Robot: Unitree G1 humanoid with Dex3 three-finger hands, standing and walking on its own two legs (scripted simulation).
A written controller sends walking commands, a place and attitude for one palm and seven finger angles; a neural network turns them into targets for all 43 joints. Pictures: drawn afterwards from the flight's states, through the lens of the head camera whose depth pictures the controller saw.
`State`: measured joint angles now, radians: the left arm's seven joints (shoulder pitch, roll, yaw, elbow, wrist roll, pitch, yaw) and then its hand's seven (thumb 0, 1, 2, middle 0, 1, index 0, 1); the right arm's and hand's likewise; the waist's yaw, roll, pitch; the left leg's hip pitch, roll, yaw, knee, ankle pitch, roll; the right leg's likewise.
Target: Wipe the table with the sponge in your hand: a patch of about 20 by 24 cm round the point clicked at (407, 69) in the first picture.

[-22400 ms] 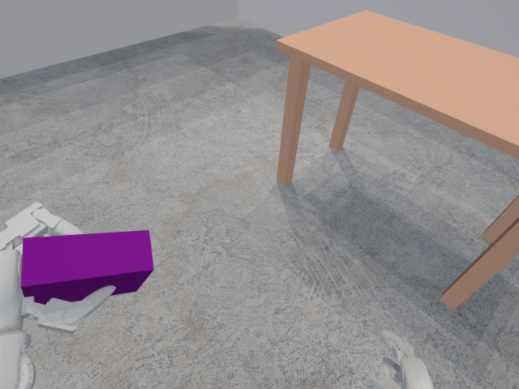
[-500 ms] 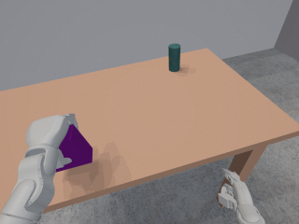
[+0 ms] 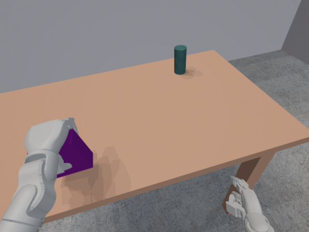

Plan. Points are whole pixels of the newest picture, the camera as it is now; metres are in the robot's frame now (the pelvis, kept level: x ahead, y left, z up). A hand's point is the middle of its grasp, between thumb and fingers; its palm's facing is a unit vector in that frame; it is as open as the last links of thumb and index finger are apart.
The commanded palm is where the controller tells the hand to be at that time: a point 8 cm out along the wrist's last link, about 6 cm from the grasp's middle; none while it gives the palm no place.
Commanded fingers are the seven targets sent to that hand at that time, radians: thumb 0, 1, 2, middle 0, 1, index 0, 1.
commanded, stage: move the sponge above the wiping area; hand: left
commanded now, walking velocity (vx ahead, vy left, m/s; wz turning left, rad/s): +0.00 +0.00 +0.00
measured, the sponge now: (67, 158) +0.25 +0.29 +0.07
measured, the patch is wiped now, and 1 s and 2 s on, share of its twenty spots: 0.00 0.00 0.00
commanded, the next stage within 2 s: lower the sponge onto the table in 0.56 s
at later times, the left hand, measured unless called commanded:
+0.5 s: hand (64, 146) +0.25 +0.27 +0.12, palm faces +0.09 -0.10 -0.99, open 9.3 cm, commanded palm +0.21 +0.27 +0.19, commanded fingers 0.00 0.10 1.30 -1.20 -1.60 -1.20 -1.60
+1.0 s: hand (62, 147) +0.25 +0.27 +0.12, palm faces +0.08 -0.09 -0.99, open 9.3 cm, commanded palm +0.21 +0.27 +0.19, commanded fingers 0.00 0.10 1.30 -1.20 -1.60 -1.20 -1.60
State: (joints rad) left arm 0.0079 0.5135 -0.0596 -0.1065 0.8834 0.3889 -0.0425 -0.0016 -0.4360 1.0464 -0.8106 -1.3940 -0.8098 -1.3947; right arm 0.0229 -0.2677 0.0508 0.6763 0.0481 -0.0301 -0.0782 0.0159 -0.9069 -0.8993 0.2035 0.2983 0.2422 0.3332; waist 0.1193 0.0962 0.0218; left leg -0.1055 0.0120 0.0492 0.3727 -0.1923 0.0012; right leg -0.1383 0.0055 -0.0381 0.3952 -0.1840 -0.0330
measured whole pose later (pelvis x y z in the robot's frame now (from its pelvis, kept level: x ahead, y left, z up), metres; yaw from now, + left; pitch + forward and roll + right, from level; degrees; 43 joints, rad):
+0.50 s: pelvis +0.00 +0.00 +0.00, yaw +0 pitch -5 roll +1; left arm 0.02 0.49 -0.10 -0.19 0.89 0.45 -0.06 0.00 -0.44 1.05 -0.81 -1.39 -0.81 -1.40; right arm 0.01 -0.27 0.04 0.68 0.05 -0.01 -0.06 0.02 -0.91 -0.90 0.20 0.30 0.22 0.32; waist 0.12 0.11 0.01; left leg -0.10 0.00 0.05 0.36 -0.18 0.00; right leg -0.14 0.00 -0.03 0.40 -0.18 -0.03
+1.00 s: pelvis +0.00 -0.01 +0.00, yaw +0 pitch -5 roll +1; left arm 0.03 0.51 -0.07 -0.17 0.88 0.42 -0.06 0.00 -0.44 1.05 -0.81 -1.39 -0.81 -1.40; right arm 0.02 -0.27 0.05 0.67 0.05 -0.02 -0.07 0.02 -0.91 -0.90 0.20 0.30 0.23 0.33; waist 0.12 0.11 0.01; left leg -0.11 0.02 0.04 0.37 -0.19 -0.01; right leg -0.14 0.01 -0.04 0.41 -0.19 -0.04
